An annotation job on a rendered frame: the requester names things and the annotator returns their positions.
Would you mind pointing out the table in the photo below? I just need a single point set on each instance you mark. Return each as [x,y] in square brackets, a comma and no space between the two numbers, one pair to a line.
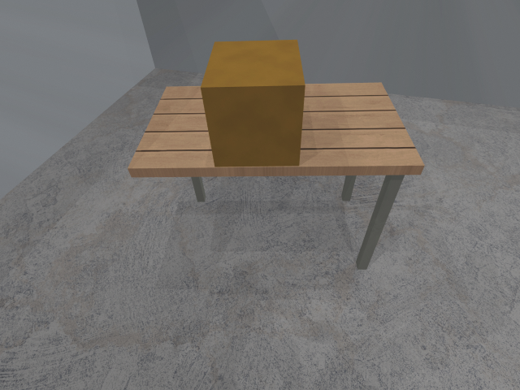
[348,129]

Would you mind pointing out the carton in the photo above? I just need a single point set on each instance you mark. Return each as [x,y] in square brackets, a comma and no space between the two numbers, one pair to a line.
[253,94]

